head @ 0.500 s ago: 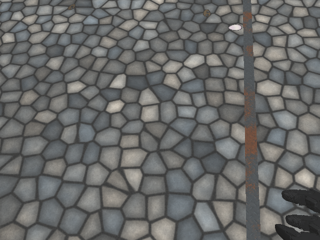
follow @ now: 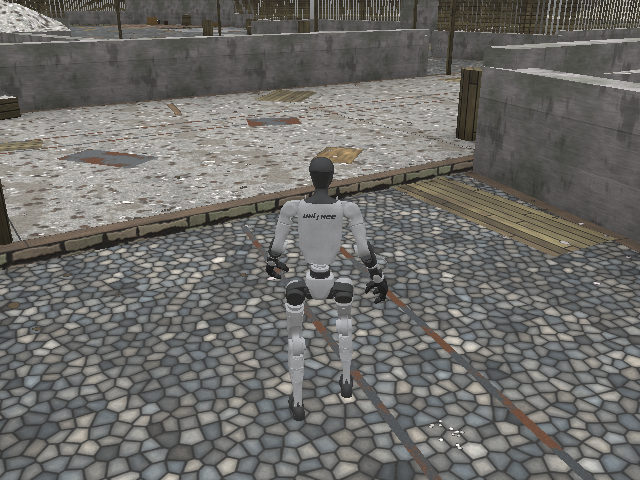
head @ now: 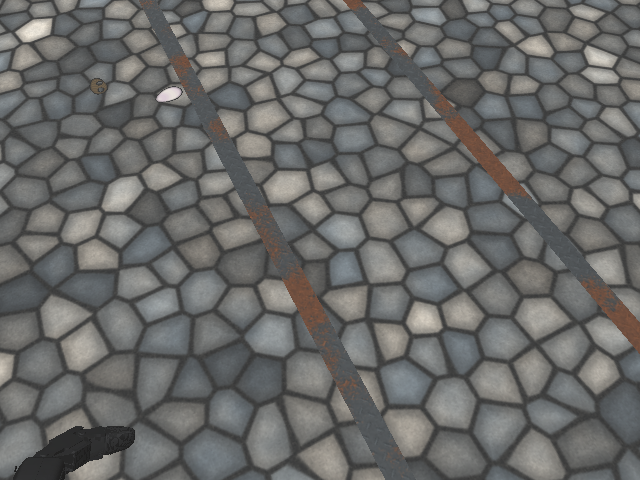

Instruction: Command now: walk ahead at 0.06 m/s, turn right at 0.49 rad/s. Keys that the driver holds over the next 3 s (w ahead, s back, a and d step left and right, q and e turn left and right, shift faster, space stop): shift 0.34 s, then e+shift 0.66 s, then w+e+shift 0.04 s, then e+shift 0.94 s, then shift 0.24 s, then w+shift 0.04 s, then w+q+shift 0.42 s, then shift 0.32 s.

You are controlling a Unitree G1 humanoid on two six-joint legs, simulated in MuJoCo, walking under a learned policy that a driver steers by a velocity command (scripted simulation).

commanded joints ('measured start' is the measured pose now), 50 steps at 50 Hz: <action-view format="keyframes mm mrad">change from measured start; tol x32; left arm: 1 -8 85 31 -70 2 -15 -9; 50 97 197 86 -5 -3 -17 73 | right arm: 1 -39 -193 -47 -50 31 -18 8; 50 -216 -44 -28 -124 -25 -22 -14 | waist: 1 49 148 -162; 4 93 -237 -376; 22 35 301 -110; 36 95 160 -176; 39 125 -318 -217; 50 72 -95 -194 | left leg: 1 129 228 -134 55 705 162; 3 -70 143 -49 324 610 56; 4 -431 44 -36 630 -248 -27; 5 -483 4 -178 803 -423 -64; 23 -53 381 -507 -117 269 271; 35 39 327 -81 20 412 139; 40 -638 -5 -229 867 -373 -85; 50 -483 -85 -289 512 -8 -97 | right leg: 1 139 75 -60 -227 25 -54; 4 869 -279 388 -258 1060 -298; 19 176 -55 214 -346 105 -200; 23 -25 99 12 263 -344 -37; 36 270 47 -141 -207 7 -77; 39 584 -298 608 -422 527 -448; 50 422 -70 396 -397 322 -281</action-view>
